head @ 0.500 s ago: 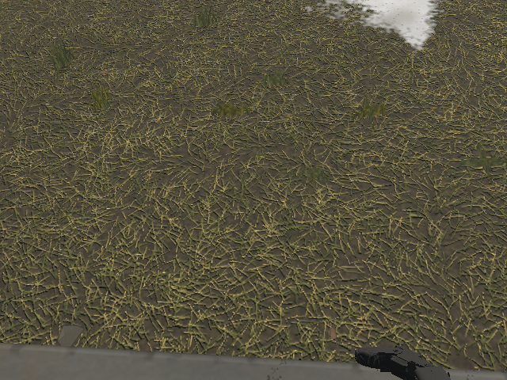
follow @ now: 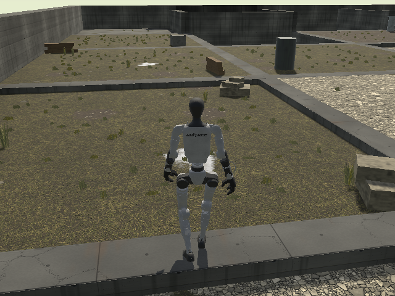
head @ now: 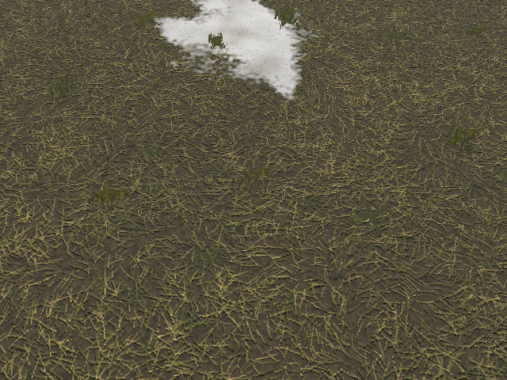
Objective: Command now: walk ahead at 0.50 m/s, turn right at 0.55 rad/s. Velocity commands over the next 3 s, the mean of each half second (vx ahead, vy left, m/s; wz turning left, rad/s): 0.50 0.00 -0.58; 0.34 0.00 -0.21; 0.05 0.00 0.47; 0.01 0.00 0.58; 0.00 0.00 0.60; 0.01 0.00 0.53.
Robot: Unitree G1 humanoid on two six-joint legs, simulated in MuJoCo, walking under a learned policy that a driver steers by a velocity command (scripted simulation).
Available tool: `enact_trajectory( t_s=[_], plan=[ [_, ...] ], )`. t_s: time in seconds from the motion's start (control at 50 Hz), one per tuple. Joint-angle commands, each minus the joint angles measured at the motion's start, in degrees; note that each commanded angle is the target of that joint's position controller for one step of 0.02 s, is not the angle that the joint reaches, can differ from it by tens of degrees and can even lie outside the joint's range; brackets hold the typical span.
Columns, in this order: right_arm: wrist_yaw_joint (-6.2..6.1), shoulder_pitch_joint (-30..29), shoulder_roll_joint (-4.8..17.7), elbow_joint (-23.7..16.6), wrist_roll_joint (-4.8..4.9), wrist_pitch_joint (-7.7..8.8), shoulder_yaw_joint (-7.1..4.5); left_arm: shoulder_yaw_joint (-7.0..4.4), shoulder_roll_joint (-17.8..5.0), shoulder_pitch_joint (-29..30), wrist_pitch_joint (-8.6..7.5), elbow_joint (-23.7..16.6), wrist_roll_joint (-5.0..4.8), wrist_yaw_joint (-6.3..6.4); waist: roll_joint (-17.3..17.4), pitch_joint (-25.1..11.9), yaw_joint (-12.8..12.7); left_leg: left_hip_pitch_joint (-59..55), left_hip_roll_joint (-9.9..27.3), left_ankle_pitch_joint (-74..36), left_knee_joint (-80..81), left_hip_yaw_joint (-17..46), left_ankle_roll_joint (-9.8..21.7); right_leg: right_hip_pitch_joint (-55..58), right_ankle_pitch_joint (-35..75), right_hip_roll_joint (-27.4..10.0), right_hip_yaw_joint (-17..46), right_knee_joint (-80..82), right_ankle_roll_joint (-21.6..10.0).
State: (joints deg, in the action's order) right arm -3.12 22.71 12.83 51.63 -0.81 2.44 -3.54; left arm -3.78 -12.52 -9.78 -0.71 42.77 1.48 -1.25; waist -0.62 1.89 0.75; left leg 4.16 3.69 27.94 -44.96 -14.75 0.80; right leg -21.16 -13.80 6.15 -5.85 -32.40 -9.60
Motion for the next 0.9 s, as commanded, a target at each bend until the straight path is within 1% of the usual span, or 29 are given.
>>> enact_trajectory(
  t_s=[0.02, 0.06, 0.08, 0.1, 0.14, 0.18, 0.2, 0.26, 0.3, 0.38, 0.44, 0.48, 0.52, 0.56, 0.58, 0.6, 0.62, 0.64, 0.66, 0.68, 0.7, 0.72, 0.74, 0.76, 0.78, 0.8, 0.84, 0.88, 0.9],
  plan=[
    [1.6, -4.27, 6.54, -9.88, -0.11, 1.5, -1.43, -4.17, -12.69, -13.19, -0.84, -1.55, -0.87, 0.88, -4.64, -11.51, -5.86, 41.48, -4.98, -0.12, -38.35, 16.34, -1.37, 36.58, 6.88, -22.56, 46.35, 13.72, -18.22],
    [2.15, -7.48, 9.45, -11.02, 0.62, 3.33, -1.94, -3.03, -8.96, -8.54, -1.29, -2.05, -1.63, 0.71, 2.68, -2.41, -2.55, 37.34, 0.22, -9.14, -29.53, 18.42, -1.6, 22.57, 15.99, -20.31, 34.32, 16.96, -14.12],
    [2.07, -7.91, 9.3, -11.28, -0.15, 2.82, -1.89, -2.59, -8.02, -7.51, -1.97, -2.17, -1.95, 0.75, 4.39, -1.09, -0.93, 34.28, 1.38, -10.34, -25.27, 18.6, -2.2, 18.35, 18.84, -17.82, 30.56, 17.57, -11.68],
    [2.16, -7.26, 8.5, -11.17, -1.11, 1.61, -1.69, -2.01, -7.1, -7.16, -2.68, -2.18, -2.15, 0.93, 3.36, -1.15, -0.07, 31.8, 1.9, -10.69, -22.17, 18.52, -2.9, 15.78, 19.72, -15.94, 28.05, 18.43, -10.14],
    [2.73, -7.77, 7.41, -11.75, -1.84, -0.79, -1.42, -1.72, -8.22, -9.57, -3.25, -1.45, -2.14, 1.31, 2.26, -0.86, 0.01, 30.85, 1.65, -10.46, -17.44, 17.28, -3.82, 14.38, 23.92, -13.62, 25.56, 19.04, -8.89],
    [3.5, -8.42, 5.0, -12.34, -1.86, -1.97, -0.41, -2.14, -10.32, -11.5, -2.97, -1.22, -0.84, 1.4, 0.63, -1.22, -0.76, 30.77, 0.51, -15.06, -14.84, 14.64, -4.31, 12.68, 27.31, -11.24, 22.63, 18.89, -8.25],
    [3.77, -9.84, 6.11, -12.74, -1.69, -1.96, -0.79, -1.91, -10.16, -13.03, -3.09, -1.02, -0.35, 1.33, -0.05, -0.32, -1.63, 32.57, 0.86, -18.72, -14.5, 15.04, -3.42, 13.34, 27.98, -11.55, 23.49, 18.6, -7.86],
    [3.95, -18.77, 8.79, -16.11, -1.18, -1.91, -1.89, -1.71, -11.23, -20.37, -4.08, 2.48, -1.14, 1.67, -1.87, 2.7, -4.55, 42.98, 1.34, -25.84, -4.96, 18.16, -2.64, 19.9, 20.92, -11.28, 26.26, 19.73, -5.82],
    [4.34, -22.09, 8.05, -17.04, -1.75, -1.79, -1.58, -1.48, -10.86, -20.98, -4.2, 3.33, -1.54, 2.15, -3.56, 2.33, -5.62, 42.49, 0.25, -31.74, -0.45, 17.71, -2.85, 20.86, 19.08, -10.13, 26.46, 17.93, -5.62],
    [5.28, -26.32, 7.95, -18.78, -1.7, -1.41, -1.32, -1.14, -11.95, -22.02, -3.87, 3.02, -0.15, 3.19, -2.64, 1.36, -6.72, 41.52, -1.31, -35.98, 3.32, 17.96, -3.03, 20.79, 18.8, -10.05, 29.29, 11.48, -5.77],
    [5.98, -29.59, 8.29, -20.51, -2.07, -0.14, -1.19, -1.27, -13.02, -22.88, -3.19, 3.04, 0.24, 4.18, -2.34, 2.03, -7.78, 43.46, -1.33, -39.46, 6.01, 19.4, -0.97, 22.2, 15.08, -10.47, 33.39, 5.58, -5.84],
    [6.11, -31.79, 7.9, -21.4, -1.29, 0.88, -0.76, -1.54, -13.15, -22.33, -2.96, 2.93, 0.26, 4.65, -3.32, 3.91, -8.81, 43.55, -1.16, -40.17, 10.72, 19.49, -0.7, 23.68, 16.44, -9.83, 34.48, 3.05, -5.0],
    [5.7, -31.58, 7.28, -21.22, -0.6, 2.29, -0.54, -1.54, -12.43, -21.99, -2.92, 3.17, 0.48, 5.01, -2.59, 4.51, -9.39, 35.52, -0.82, -43.91, 18.04, 20.46, -1.0, 21.93, 14.24, -8.0, 34.91, 1.33, -2.74],
    [4.68, -24.98, 7.03, -18.76, 0.35, 2.92, -0.75, -1.24, -11.37, -20.28, -3.02, 4.0, 0.58, 4.83, -1.88, 1.77, -6.47, 20.4, -0.3, -49.26, 25.66, 20.84, -0.72, 19.37, 15.15, -4.0, 31.74, -6.06, -0.15],
    [3.73, -16.46, 8.4, -15.53, 0.52, 2.87, -1.51, -1.41, -11.94, -20.43, -2.97, 4.58, 0.58, 4.81, -0.46, -2.02, -2.9, 12.07, -0.54, -51.01, 27.43, 20.88, -0.83, 20.29, 19.17, -2.14, 31.17, -15.73, 0.43],
    [2.78, -5.06, 9.3, -11.54, 0.33, 3.02, -2.18, -1.65, -13.11, -19.41, -2.56, 4.87, -0.26, 4.69, 2.09, -5.98, 3.27, 0.67, 0.66, -58.28, 32.8, 19.83, -0.97, 18.48, 19.37, -0.47, 27.89, -30.49, 1.34],
    [2.49, 4.6, 12.4, -6.97, -0.35, 2.78, -3.48, -1.54, -11.28, -18.32, -2.13, 4.88, -1.5, 4.19, 6.45, -8.15, 6.8, -13.94, 4.02, -59.98, 29.87, 21.3, -0.46, 7.12, 2.5, 2.06, 22.64, -47.87, 3.39],
    [3.23, 9.27, 13.66, -6.81, -2.03, 3.06, -2.96, -0.78, -6.67, -21.14, -2.22, 4.25, -3.41, 3.87, 12.52, -13.08, 4.72, -30.72, 11.6, -85.83, 9.56, 23.69, -0.4, -11.34, -32.76, 6.6, 18.51, -67.73, 4.88],
    [4.3, 9.92, 12.25, -7.72, -2.04, 3.2, -2.31, -0.18, -6.23, -30.13, -2.3, 3.64, -5.37, 5.01, 17.75, -22.5, 0.12, -41.87, 21.44, -101.43, 1.23, 34.86, 3.71, -22.0, -30.65, 3.66, 17.48, -75.52, 5.98],
    [4.36, 6.0, 13.49, -9.17, -0.89, 3.17, -3.01, 0.32, -8.89, -29.89, -1.99, 4.82, -4.51, 5.37, 17.36, -27.33, 1.38, -38.9, 24.7, -77.67, 9.13, 44.35, 11.9, -26.62, -25.23, 1.39, 13.74, -79.07, 7.04],
    [3.46, 0.09, 10.7, -10.17, -1.12, 3.04, -2.49, 0.61, -9.48, -26.13, -1.17, 5.81, -1.85, 4.81, 11.36, -21.66, 0.23, -25.12, 21.8, -52.5, 18.75, 45.41, 14.85, -26.27, -18.37, -1.06, 10.18, -76.87, 7.93],
    [3.12, -3.82, 5.37, -10.65, -1.22, 3.05, -0.43, 0.09, -11.37, -15.14, -0.67, 4.45, 1.5, 3.38, -1.18, -11.55, 1.29, -8.17, 14.99, -39.87, 24.4, 38.37, 11.58, -20.86, -12.6, -3.17, 12.06, -66.1, 6.84],
    [2.6, -2.75, 8.63, -8.82, -1.63, 3.76, -0.58, 0.63, -8.68, -15.85, -0.45, 3.09, 1.44, 1.97, 7.24, -7.96, -0.51, -0.88, 18.9, -50.05, 24.93, 41.99, 15.88, -19.95, -12.27, -2.32, 12.63, -65.33, 7.0],
    [2.92, -0.92, 7.87, -6.5, -0.7, 4.69, -0.17, 0.53, -8.94, -10.87, -0.41, 2.46, 2.69, 1.67, 4.05, -1.71, -0.91, 5.73, 16.47, -56.36, 25.89, 38.99, 13.99, -19.6, -8.61, -4.54, 16.4, -53.64, 6.4],
    [3.28, -0.71, 7.82, -4.51, -0.1, 5.29, -0.05, 0.7, -7.92, -8.83, -0.24, 2.12, 2.54, 1.36, 5.2, 0.71, -2.51, 10.53, 13.91, -58.71, 26.9, 34.69, 12.54, -17.27, -6.39, -4.82, 16.09, -44.37, 7.2],
    [3.63, -1.86, 7.1, -3.71, 0.03, 5.0, 0.27, 1.27, -6.52, -8.47, -0.16, 2.25, 2.11, 0.77, 5.69, -0.94, -4.11, 13.01, 9.02, -57.97, 29.12, 29.51, 11.04, -12.08, -2.64, -5.71, 10.88, -34.09, 7.99],
    [3.64, -2.73, 5.45, -3.13, -0.18, 4.19, 1.19, 2.79, -3.07, -7.2, -0.92, 2.59, 1.36, -0.04, 9.65, -4.66, -4.32, 13.45, 4.14, -69.58, 28.0, 23.33, 10.19, -3.59, 3.87, -4.93, 7.03, -19.43, 8.45],
    [3.77, -0.89, 5.72, -2.28, 0.35, 2.98, 0.92, 3.73, -1.86, -4.58, -1.32, 2.76, 0.12, -0.1, 9.53, -7.15, -3.07, 12.29, 3.19, -70.74, 26.75, 22.38, 8.79, 2.23, 8.89, -3.9, 6.05, -13.23, 8.29],
    [3.75, 0.01, 5.95, -2.1, 0.83, 2.44, 0.79, 3.86, -2.5, -2.28, -1.27, 2.4, 0.14, 0.2, 7.87, -6.63, -2.51, 11.19, 3.73, -69.06, 26.25, 23.57, 8.16, 2.14, 10.48, -4.0, 6.31, -11.86, 8.2]
  ],
)
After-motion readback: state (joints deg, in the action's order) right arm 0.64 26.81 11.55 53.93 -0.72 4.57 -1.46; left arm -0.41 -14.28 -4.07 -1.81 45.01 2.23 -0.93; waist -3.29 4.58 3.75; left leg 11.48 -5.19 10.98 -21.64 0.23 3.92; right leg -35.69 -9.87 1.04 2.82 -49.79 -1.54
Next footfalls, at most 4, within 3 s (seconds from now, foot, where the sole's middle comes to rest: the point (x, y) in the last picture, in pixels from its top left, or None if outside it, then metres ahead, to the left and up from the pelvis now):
0.62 left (241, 355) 0.59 0.05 -0.89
1.04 right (310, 335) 0.65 -0.16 -0.89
1.44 left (228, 352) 0.60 0.09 -0.89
2.04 right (290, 342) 0.63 -0.10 -0.89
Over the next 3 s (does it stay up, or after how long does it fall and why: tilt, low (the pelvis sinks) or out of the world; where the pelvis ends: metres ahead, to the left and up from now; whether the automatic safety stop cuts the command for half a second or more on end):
stays up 0.55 0.01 -0.11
